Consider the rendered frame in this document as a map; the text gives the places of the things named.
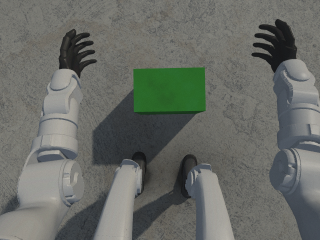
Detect robot left upper arm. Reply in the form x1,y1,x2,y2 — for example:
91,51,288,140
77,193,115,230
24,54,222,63
0,159,85,240

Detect robot right forearm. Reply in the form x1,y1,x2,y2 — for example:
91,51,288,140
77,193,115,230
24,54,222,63
273,59,320,153

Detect left robot shin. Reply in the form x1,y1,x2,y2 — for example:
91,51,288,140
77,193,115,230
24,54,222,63
114,159,141,176

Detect robot left hand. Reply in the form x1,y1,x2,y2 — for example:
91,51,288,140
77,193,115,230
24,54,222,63
58,29,97,78

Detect robot right hand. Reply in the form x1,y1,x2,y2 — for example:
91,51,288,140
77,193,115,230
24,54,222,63
251,19,297,73

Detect right robot shin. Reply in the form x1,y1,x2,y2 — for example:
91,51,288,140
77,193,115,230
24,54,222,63
185,163,219,194

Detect robot left forearm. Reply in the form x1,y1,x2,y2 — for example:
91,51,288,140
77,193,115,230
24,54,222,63
17,68,83,203

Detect robot shin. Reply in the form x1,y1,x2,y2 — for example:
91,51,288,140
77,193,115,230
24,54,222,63
114,159,141,176
185,163,219,194

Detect carton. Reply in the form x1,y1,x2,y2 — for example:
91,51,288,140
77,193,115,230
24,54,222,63
133,67,206,115

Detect robot right upper arm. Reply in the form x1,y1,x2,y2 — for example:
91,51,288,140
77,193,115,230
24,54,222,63
269,147,320,240

